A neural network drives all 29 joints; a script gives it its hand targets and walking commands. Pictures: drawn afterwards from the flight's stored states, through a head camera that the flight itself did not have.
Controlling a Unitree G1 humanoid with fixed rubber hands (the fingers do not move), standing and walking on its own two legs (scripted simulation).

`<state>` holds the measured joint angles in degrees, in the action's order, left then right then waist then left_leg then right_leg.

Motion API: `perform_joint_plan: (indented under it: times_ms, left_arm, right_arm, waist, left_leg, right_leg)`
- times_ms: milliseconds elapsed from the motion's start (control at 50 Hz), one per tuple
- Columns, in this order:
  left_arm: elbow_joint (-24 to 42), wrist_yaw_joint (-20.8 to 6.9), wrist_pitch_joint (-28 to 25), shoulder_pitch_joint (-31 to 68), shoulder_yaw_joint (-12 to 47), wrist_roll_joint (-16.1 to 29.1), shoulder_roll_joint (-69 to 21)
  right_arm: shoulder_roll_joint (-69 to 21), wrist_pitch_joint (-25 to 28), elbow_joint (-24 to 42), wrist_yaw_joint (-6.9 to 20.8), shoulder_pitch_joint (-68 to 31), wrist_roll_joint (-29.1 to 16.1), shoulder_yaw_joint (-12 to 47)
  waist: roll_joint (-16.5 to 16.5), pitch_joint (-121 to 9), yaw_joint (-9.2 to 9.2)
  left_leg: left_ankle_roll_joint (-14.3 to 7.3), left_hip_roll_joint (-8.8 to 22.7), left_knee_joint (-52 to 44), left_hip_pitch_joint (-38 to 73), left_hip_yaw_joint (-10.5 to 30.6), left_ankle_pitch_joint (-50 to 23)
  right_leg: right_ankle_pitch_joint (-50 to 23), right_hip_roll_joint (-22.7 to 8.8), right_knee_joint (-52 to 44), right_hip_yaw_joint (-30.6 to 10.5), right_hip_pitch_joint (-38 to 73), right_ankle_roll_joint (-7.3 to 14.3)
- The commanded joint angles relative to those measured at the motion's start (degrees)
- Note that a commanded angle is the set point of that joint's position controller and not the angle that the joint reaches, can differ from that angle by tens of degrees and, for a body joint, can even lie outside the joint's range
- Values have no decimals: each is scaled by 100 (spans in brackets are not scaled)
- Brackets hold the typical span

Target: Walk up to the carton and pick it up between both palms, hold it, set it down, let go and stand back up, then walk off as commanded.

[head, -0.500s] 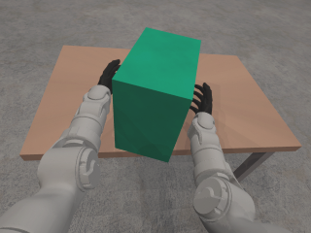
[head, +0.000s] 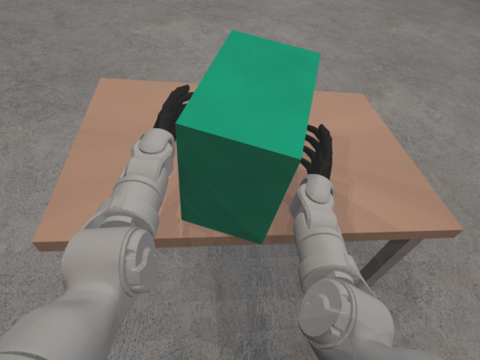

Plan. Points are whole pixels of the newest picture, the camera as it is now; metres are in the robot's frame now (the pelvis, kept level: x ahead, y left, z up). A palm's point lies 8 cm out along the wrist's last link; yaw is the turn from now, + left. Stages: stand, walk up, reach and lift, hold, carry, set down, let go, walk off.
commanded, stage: reach and lift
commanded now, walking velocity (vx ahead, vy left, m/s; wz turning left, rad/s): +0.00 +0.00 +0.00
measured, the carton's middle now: (247, 141) +0.48 -0.03 +0.12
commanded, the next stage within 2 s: none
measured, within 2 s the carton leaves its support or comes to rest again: neither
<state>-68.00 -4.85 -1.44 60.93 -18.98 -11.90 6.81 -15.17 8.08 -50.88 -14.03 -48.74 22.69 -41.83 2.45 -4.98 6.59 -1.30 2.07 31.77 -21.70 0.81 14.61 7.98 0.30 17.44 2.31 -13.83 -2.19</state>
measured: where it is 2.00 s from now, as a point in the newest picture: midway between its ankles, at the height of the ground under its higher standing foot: outside the picture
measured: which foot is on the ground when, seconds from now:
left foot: down 0.00-1.00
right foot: down 0.00-1.00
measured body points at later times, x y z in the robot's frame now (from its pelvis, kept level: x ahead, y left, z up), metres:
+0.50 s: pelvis -0.01 +0.00 +0.00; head -0.02 +0.05 +0.45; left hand +0.45 +0.11 +0.16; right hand +0.38 -0.15 +0.15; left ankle +0.01 +0.09 -0.74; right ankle +0.00 -0.16 -0.74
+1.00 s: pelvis -0.02 -0.01 +0.00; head -0.07 +0.04 +0.44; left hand +0.42 +0.11 +0.21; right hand +0.38 -0.16 +0.21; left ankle +0.01 +0.09 -0.74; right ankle +0.00 -0.16 -0.74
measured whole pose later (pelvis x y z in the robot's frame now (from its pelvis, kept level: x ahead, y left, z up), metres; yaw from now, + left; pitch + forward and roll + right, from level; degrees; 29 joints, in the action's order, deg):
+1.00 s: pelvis -0.02 -0.01 +0.00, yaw +0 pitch -2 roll -4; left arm -64.5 1.2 15.6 62.3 -18.5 -12.2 5.5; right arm -5.3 -4.2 -57.9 -13.9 -55.4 8.3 -29.2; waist 2.4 -6.1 6.6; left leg -1.2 2.1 31.7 -16.5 0.8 13.5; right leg 8.0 0.3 19.4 2.3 -9.5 -2.2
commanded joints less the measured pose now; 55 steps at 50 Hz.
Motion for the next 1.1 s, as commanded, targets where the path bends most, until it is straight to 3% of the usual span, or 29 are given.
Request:
perform_joint_plan:
  times_ms: [0,60,80,100,140,180,220,240,260,300,360,400,420,540,620,640,660,680,700,740,820,860,880,920,960,980,1040,1060,1080]
  left_arm:
    - [375,-581,-586,4352,710,-789,-2951]
    - [538,-515,-668,4355,980,-724,-3145]
    - [465,-508,-675,4251,936,-818,-3191]
    - [315,-516,-653,4145,796,-861,-3134]
    - [224,-523,-620,3986,676,-930,-3192]
    - [240,-503,-545,3968,845,-844,-3261]
    - [179,-467,-490,3792,776,-792,-3277]
    - [264,-472,-464,3778,806,-803,-3267]
    - [428,-463,-399,3780,912,-739,-3343]
    - [460,-464,-310,3851,973,-695,-3291]
    - [969,-401,-250,4042,1272,-434,-3517]
    - [860,-341,-98,3851,1317,-394,-3598]
    - [1176,-321,-106,4063,1426,-313,-3569]
    - [1576,-200,175,4498,1736,-2,-3643]
    - [1704,-134,316,4876,1756,143,-3583]
    - [2088,-70,281,5015,1888,242,-3677]
    - [1893,-67,460,4715,1781,157,-3681]
    - [2479,-17,389,5211,1963,310,-3770]
    - [2236,-10,512,5053,1870,249,-3703]
    - [2057,-8,700,4857,1647,167,-3729]
    - [2534,46,890,5287,1775,344,-3795]
    - [2259,28,1123,5000,1604,306,-3664]
    - [2175,22,1238,5137,1590,278,-3749]
    - [2565,57,1301,5486,1584,364,-3704]
    - [2342,63,1406,5548,1527,361,-3692]
    - [2434,124,1471,5491,1517,372,-3725]
    - [2385,134,1544,5851,1513,475,-3776]
    - [2106,133,1696,5609,1397,365,-3791]
    - [2289,154,1788,5470,1306,313,-3745]
  right_arm:
    - [-1865,948,66,941,-5119,156,2161]
    - [-1828,1106,-160,965,-5014,118,2212]
    - [-1847,1170,-141,952,-4983,103,2291]
    - [-1876,1195,-68,926,-5062,116,2301]
    - [-1898,1209,-196,968,-4971,79,2403]
    - [-1894,1140,-144,986,-5008,-12,2441]
    - [-1844,1084,-111,1029,-5028,-61,2597]
    - [-1798,1057,-56,1027,-4954,-38,2572]
    - [-1811,1045,-26,1042,-4996,-211,2711]
    - [-1740,939,-107,1054,-4980,-201,2633]
    - [-1766,921,455,1099,-5282,-412,2976]
    - [-1702,747,415,1117,-5266,-546,3102]
    - [-1750,717,517,1121,-5317,-585,3166]
    - [-1687,310,373,1150,-5342,-956,3300]
    - [-1647,140,295,1181,-5715,-1122,3274]
    - [-1689,147,320,1186,-5711,-1188,3426]
    - [-1594,-72,-14,1197,-5491,-1225,3377]
    - [-1704,28,361,1203,-5847,-1360,3550]
    - [-1659,-153,-72,1208,-5533,-1360,3412]
    - [-1557,-310,-268,1218,-5511,-1544,3446]
    - [-1692,-508,-243,1212,-5837,-1765,3394]
    - [-1654,-717,-332,1207,-5789,-1913,3407]
    - [-1492,-780,-368,1194,-5917,-1966,3286]
    - [-1578,-833,-172,1221,-6288,-2070,3386]
    - [-1468,-902,-267,1211,-6400,-2017,3243]
    - [-1578,-976,-108,1241,-6527,-2175,3457]
    - [-1470,-1027,-206,1266,-6731,-2217,3310]
    - [-1463,-1123,-224,1260,-6800,-2281,3368]
    - [-1485,-1215,-323,1278,-6783,-2411,3532]
  waist:
    - [-1066,-4175,87]
    - [-1135,-4132,181]
    - [-1271,-4106,33]
    - [-1037,-4022,-55]
    - [-1068,-3792,-132]
    - [-1067,-3660,-67]
    - [-995,-3651,-257]
    - [-954,-3526,-165]
    - [-1109,-3661,-230]
    - [-1022,-3477,-220]
    - [-1088,-4117,-221]
    - [-1010,-3985,-232]
    - [-1103,-4184,-231]
    - [-1131,-4260,-71]
    - [-1185,-4370,-81]
    - [-1266,-4669,-68]
    - [-1207,-4192,-48]
    - [-1313,-4848,-96]
    - [-1306,-4231,-50]
    - [-1207,-3817,-59]
    - [-1196,-4143,-12]
    - [-1138,-3719,-105]
    - [-1230,-3530,26]
    - [-1196,-3716,-156]
    - [-1206,-3556,-65]
    - [-1106,-3676,-208]
    - [-1169,-3608,-126]
    - [-1165,-3315,-200]
    - [-1095,-3309,-310]
  left_leg:
    - [652,-41,-671,2561,-455,-2914]
    - [706,-27,-654,2836,-473,-3145]
    - [725,-17,-631,2748,-496,-3222]
    - [663,-59,-657,2641,-554,-3091]
    - [644,-42,-744,2625,-562,-3050]
    - [618,-2,-785,2620,-512,-3004]
    - [569,-9,-817,2586,-569,-3045]
    - [576,-9,-825,2649,-528,-2935]
    - [639,6,-762,2775,-513,-3272]
    - [620,17,-810,2642,-492,-2884]
    - [652,27,-746,2925,-449,-3311]
    - [644,8,-721,2895,-416,-3294]
    - [649,-12,-720,2964,-461,-3305]
    - [664,-32,-675,3149,-338,-3160]
    - [672,-34,-682,3079,-316,-2995]
    - [737,-24,-616,3318,-304,-3330]
    - [712,-6,-665,3324,-259,-3346]
    - [760,-4,-565,3515,-265,-3647]
    - [773,10,-596,3370,-235,-3490]
    - [700,-40,-742,3254,-270,-3019]
    - [720,-50,-705,3290,-216,-3186]
    - [644,-83,-786,3089,-237,-2885]
    - [663,-104,-832,3062,-186,-2599]
    - [643,-99,-863,3095,-188,-2625]
    - [619,-112,-929,2932,-157,-2176]
    - [586,-107,-957,2931,-180,-2128]
    - [590,-128,-973,2847,-123,-1872]
    - [562,-135,-1044,2704,-151,-1639]
    - [529,-157,-1068,2814,-151,-1744]
  right_leg:
    - [-1697,254,100,382,1105,70]
    - [-1849,300,82,454,1020,84]
    - [-1870,287,57,412,996,112]
    - [-1922,271,42,410,1127,83]
    - [-1821,270,31,417,1158,93]
    - [-1726,298,-47,448,1041,126]
    - [-1732,297,-56,423,1133,125]
    - [-1696,300,-58,440,1117,99]
    - [-1802,305,-9,431,1110,129]
    - [-1467,320,-57,444,987,149]
    - [-1640,390,7,448,1016,148]
    - [-1538,414,-109,422,907,159]
    - [-1548,420,-79,417,908,159]
    - [-1191,423,-124,413,509,165]
    - [-1077,408,-69,364,458,168]
    - [-1210,437,15,423,503,152]
    - [-1037,448,-111,398,451,180]
    - [-1318,458,40,417,546,161]
    - [-1072,426,-30,409,406,151]
    - [-892,380,-59,364,553,148]
    - [-1042,386,6,361,642,104]
    - [-909,335,-56,318,665,104]
    - [-732,337,-103,319,592,131]
    - [-694,327,-44,319,664,112]
    - [-521,333,-64,302,618,140]
    - [-527,330,-71,295,676,130]
    - [-393,332,-47,270,630,157]
    - [-270,300,-110,258,646,158]
    - [-284,299,-123,266,771,119]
